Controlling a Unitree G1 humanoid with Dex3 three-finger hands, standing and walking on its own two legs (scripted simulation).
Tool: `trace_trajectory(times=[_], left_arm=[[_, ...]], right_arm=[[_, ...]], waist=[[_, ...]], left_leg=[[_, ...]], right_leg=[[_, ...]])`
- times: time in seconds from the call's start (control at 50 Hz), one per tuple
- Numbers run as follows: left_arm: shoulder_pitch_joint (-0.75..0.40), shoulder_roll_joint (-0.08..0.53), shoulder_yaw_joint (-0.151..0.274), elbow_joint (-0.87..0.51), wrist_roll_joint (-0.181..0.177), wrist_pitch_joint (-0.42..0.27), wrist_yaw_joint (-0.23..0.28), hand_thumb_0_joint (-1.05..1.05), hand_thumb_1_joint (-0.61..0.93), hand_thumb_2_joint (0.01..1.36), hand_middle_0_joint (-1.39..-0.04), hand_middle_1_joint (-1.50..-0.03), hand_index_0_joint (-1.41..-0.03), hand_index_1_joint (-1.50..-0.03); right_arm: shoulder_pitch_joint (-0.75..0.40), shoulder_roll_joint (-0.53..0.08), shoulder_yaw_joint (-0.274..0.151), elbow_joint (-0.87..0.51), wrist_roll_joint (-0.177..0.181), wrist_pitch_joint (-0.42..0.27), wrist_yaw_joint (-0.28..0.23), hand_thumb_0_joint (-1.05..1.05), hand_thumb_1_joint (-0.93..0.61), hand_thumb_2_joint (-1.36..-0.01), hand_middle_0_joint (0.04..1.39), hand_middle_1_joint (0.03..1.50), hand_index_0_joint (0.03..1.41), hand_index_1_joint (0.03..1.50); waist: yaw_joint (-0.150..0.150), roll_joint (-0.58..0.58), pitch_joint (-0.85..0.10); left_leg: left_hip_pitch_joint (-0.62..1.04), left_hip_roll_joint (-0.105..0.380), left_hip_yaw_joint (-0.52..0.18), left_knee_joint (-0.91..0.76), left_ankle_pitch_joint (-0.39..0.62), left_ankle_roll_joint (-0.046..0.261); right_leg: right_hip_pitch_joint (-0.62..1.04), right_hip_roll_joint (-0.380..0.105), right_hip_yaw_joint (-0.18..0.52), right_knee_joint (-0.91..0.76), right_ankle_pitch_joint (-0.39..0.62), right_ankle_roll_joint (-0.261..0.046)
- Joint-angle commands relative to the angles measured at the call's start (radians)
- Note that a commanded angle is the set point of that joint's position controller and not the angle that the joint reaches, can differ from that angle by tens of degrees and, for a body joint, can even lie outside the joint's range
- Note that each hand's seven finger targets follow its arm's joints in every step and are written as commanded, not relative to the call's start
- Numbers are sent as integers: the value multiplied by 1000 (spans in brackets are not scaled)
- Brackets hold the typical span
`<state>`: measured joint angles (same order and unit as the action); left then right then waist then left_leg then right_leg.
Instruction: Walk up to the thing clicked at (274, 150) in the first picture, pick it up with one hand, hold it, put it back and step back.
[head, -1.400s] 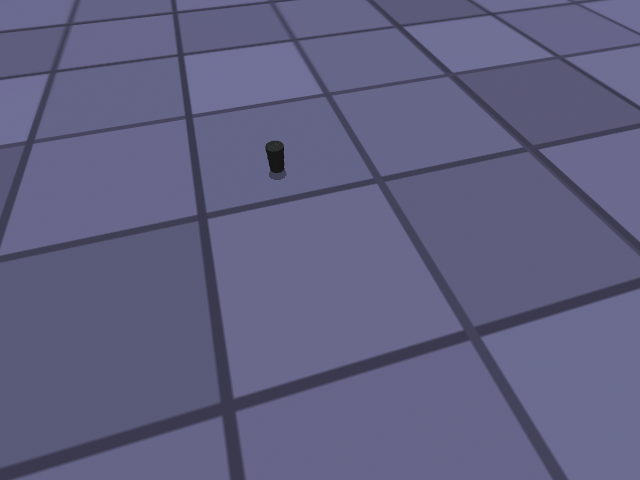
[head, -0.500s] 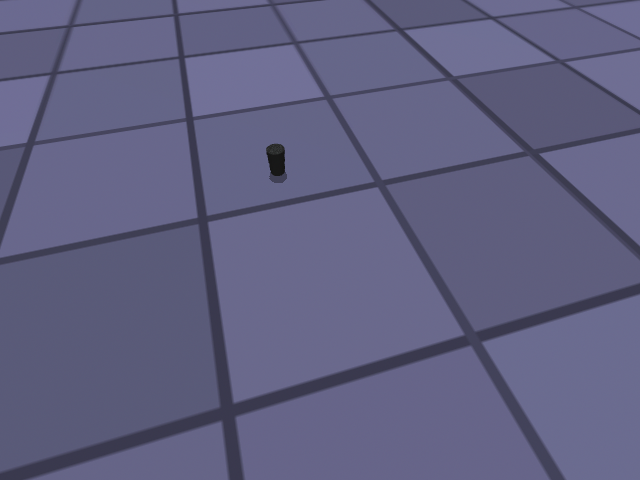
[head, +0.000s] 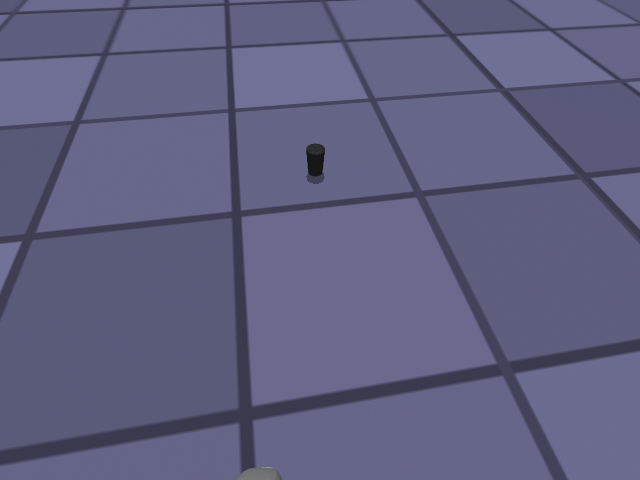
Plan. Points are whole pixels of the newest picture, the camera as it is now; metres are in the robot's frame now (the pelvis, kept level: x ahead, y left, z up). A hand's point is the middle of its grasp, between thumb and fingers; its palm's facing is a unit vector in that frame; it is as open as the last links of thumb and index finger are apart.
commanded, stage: walk up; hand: left
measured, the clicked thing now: (315, 160) +1.56 +0.13 -0.71
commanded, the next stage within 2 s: none
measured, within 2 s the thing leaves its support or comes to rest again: neither
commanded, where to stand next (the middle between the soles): +1.22 -0.06 m, yaw -1 degrees
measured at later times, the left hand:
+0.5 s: hand (185, 317) +0.38 +0.28 -0.14, palm faces -0.12 -0.92 -0.36, open 7.4 cm
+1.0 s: hand (208, 253) +0.55 +0.29 -0.18, palm faces -0.02 -0.94 -0.34, open 7.4 cm
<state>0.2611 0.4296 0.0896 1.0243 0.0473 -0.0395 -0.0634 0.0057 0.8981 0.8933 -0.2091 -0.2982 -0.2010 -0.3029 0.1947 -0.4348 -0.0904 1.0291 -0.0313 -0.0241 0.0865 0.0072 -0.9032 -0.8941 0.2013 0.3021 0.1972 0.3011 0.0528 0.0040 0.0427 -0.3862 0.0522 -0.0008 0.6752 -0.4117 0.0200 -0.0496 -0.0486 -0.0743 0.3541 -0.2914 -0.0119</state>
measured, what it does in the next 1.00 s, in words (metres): walks ahead: left foot, then right foot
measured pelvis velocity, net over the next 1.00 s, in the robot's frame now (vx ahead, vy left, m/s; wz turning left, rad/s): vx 0.52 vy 0.01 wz -0.02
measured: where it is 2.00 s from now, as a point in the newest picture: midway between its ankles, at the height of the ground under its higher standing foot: (345, 282)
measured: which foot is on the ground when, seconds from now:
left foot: up 0.00-0.04, down 0.06-0.56, up 0.58-0.94, down 0.96-1.00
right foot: down 0.00-0.06, up 0.08-0.50, down 0.52-0.98, up 1.00-1.00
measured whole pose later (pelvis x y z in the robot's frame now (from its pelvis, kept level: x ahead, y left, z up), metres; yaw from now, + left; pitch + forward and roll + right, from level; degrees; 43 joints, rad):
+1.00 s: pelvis +0.52 +0.01 -0.03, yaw -1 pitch -2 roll -1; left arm 0.34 0.45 0.06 0.90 0.01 -0.06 -0.05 0.01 0.90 0.89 -0.21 -0.30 -0.20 -0.30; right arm 0.23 -0.42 -0.08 0.86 -0.04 -0.09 0.08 0.00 -0.90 -0.89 0.20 0.30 0.20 0.30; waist 0.04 -0.05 0.06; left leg -0.44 0.05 0.09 0.66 -0.19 0.03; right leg -0.13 -0.06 -0.05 0.75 -0.50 -0.02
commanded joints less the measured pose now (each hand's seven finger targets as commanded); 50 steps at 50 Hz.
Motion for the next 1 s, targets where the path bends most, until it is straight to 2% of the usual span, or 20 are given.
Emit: trace_trajectory(times=[0.0,0.04,0.06,0.08,0.1,0.16,0.2,0.28,0.42,0.5,0.52,0.54,0.56,0.62,0.68,0.84,0.92,0.94,0.96,0.98], left_arm=[[-232,253,46,-148,-6,-28,1,0,900,900,-200,-300,-200,-300],[-123,158,15,-143,-11,-19,-7,0,900,900,-200,-300,-200,-300],[-103,91,-9,-163,-18,-22,-4,0,900,900,-200,-300,-200,-300],[-111,161,1,-168,-20,-17,5,0,900,900,-200,-300,-200,-300],[-110,210,5,-165,-17,-18,8,0,900,900,-200,-300,-200,-300],[-40,243,16,-95,-39,-29,-1,0,900,900,-200,-300,-200,-300],[-24,226,16,-91,-42,-23,-15,0,900,900,-200,-300,-200,-300],[-94,208,17,-146,-35,-17,-39,0,900,900,-200,-300,-200,-300],[-250,149,11,-205,-37,-27,-44,0,900,900,-200,-300,-200,-300],[46,220,58,-127,-36,-34,-15,0,900,900,-200,-300,-200,-300],[183,292,84,-109,-29,-40,0,0,900,900,-200,-300,-200,-300],[197,357,94,-119,-35,-43,7,0,900,900,-200,-300,-200,-300],[141,349,97,-142,-56,-42,15,0,900,900,-200,-300,-200,-300],[34,248,55,-180,-63,-46,36,0,900,900,-200,-300,-200,-300],[-25,213,38,-195,-57,-59,32,0,900,900,-200,-300,-200,-300],[-16,252,40,-245,-37,-78,13,0,900,900,-200,-300,-200,-300],[-15,229,21,-253,-31,-66,13,0,900,900,-200,-300,-200,-300],[39,171,1,-250,-37,-60,17,0,900,900,-200,-300,-200,-300],[109,99,-18,-249,-52,-53,18,0,900,900,-200,-300,-200,-300],[118,205,2,-230,-51,-40,33,0,900,900,-200,-300,-200,-300]], right_arm=[[116,-167,-74,-54,2,-35,-5,0,-900,-900,200,300,200,300],[281,-238,-107,-12,-14,-45,-28,0,-900,-900,200,300,200,300],[333,-332,-120,-29,-34,-52,-46,0,-900,-900,200,300,200,300],[206,-369,-111,-93,-14,-58,-49,0,-900,-900,200,300,200,300],[117,-376,-105,-117,15,-58,-44,0,-900,-900,200,300,200,300],[23,-257,-61,-151,17,-78,-47,0,-900,-900,200,300,200,300],[46,-241,-48,-146,25,-91,-46,0,-900,-900,200,300,200,300],[53,-259,-51,-170,26,-100,-43,0,-900,-900,200,300,200,300],[141,-262,-54,-177,24,-85,-53,0,-900,-900,200,300,200,300],[174,-211,-35,-206,13,-73,-63,0,-900,-900,200,300,200,300],[242,-139,-9,-216,19,-73,-63,0,-900,-900,200,300,200,300],[256,-162,-11,-227,39,-74,-67,0,-900,-900,200,300,200,300],[210,-233,-20,-206,36,-73,-79,0,-900,-900,200,300,200,300],[127,-185,-14,-191,52,-71,-67,0,-900,-900,200,300,200,300],[190,-158,-16,-181,31,-49,-45,0,-900,-900,200,300,200,300],[-2,-146,-32,-239,14,-64,-1,0,-900,-900,200,300,200,300],[188,-216,-69,-175,2,-73,-19,0,-900,-900,200,300,200,300],[298,-267,-86,-156,-16,-80,-31,0,-900,-900,200,300,200,300],[303,-333,-97,-181,-22,-87,-44,0,-900,-900,200,300,200,300],[254,-346,-95,-213,8,-88,-48,0,-900,-900,200,300,200,300]], waist=[[-150,-109,-1],[-211,216,-120],[-223,379,-106],[-182,222,-72],[-134,183,29],[-60,65,88],[-53,88,117],[-64,112,130],[-105,93,57],[48,-83,-166],[84,-262,-261],[79,-356,-264],[81,-276,-246],[21,-134,-83],[-45,-156,-1],[-15,-107,18],[-130,49,-90],[-185,224,-148],[-152,374,-162],[-144,204,-141]], left_leg=[[336,-6,77,-158,247,-17],[675,-6,0,-246,38,33],[679,233,-463,-399,-320,106],[511,358,-716,-547,-515,182],[371,417,-751,-603,-536,251],[268,262,-341,-514,-174,179],[200,226,-222,-545,-93,159],[221,222,-132,-575,-12,189],[298,180,-17,-428,385,143],[204,86,81,116,579,86],[15,3,87,380,264,53],[-262,-111,72,541,-75,21],[-287,-23,-10,606,-102,22],[-179,17,-78,591,54,31],[-97,34,-47,456,153,20],[18,53,46,-66,313,-21],[388,-9,76,-75,233,27],[503,75,-68,-204,33,75],[586,309,-514,-337,-149,135],[530,392,-694,-444,-225,193]], right_leg=[[-348,-154,81,-39,-334,-125],[-546,-21,-58,428,-278,-90],[-760,102,25,729,-343,-57],[-741,75,145,807,-273,-46],[-699,-9,203,812,-224,-50],[-609,-74,213,701,-39,-25],[-560,-80,168,633,36,0],[-551,-100,112,444,121,28],[-381,-30,0,221,231,-32],[101,32,-35,164,93,-76],[300,-147,238,110,-108,-104],[462,-363,691,-14,-34,-244],[402,-407,718,-16,28,-292],[46,-264,341,-20,313,-228],[-157,-170,174,-71,238,-182],[-204,-197,102,-76,58,-188],[-344,-153,68,219,117,-138],[-420,-63,-3,537,125,-103],[-626,84,26,771,-234,-48],[-649,72,128,842,-226,-49]])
